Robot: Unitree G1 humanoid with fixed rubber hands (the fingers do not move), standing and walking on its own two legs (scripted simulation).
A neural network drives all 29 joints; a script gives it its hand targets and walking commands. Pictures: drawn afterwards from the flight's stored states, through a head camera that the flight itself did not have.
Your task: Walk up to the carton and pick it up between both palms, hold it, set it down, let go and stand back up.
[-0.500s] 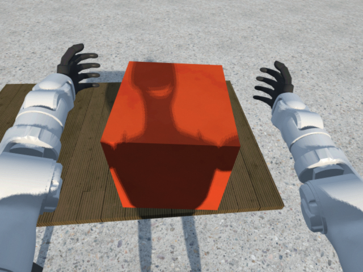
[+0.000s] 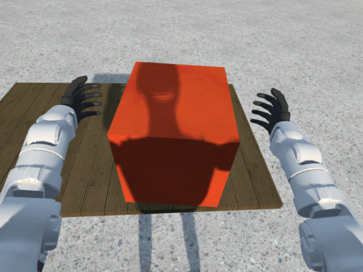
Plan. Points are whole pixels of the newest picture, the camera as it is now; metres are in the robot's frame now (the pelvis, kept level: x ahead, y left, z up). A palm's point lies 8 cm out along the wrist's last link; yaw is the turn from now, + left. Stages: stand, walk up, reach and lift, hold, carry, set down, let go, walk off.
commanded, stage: set down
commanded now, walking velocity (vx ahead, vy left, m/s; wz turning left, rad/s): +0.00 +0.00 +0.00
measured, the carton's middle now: (175, 133) +0.49 -0.02 +0.03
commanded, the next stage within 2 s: none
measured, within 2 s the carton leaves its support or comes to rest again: neither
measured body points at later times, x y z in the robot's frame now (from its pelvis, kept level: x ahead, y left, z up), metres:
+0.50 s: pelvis +0.00 +0.01 +0.00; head -0.03 +0.02 +0.45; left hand +0.39 +0.23 +0.12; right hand +0.33 -0.23 +0.10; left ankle +0.04 +0.12 -0.75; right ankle +0.00 -0.14 -0.75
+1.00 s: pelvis +0.02 +0.00 +0.00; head +0.00 +0.00 +0.45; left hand +0.31 +0.24 +0.07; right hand +0.26 -0.22 +0.06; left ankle +0.04 +0.12 -0.75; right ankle +0.00 -0.14 -0.75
